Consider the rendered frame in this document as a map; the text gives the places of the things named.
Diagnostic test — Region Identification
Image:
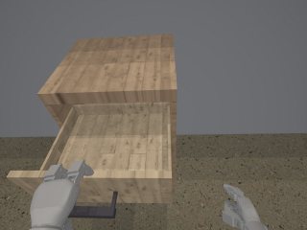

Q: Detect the handle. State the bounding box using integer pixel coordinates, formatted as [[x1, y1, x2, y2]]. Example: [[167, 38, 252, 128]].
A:
[[68, 191, 118, 219]]

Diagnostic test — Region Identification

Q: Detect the cabinet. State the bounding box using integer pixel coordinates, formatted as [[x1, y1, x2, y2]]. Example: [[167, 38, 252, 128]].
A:
[[37, 34, 177, 191]]

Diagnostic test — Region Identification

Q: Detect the robot right hand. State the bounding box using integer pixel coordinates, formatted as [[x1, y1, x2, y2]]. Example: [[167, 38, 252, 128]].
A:
[[222, 184, 261, 230]]

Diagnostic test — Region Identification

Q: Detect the drawer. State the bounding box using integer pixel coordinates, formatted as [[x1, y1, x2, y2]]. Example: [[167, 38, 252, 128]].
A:
[[7, 102, 173, 204]]

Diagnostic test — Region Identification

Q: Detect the robot left hand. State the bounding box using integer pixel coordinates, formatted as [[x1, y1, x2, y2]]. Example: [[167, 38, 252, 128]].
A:
[[30, 160, 94, 230]]

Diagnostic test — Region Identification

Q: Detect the right robot forearm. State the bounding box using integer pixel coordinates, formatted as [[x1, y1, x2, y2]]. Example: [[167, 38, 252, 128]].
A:
[[243, 220, 268, 230]]

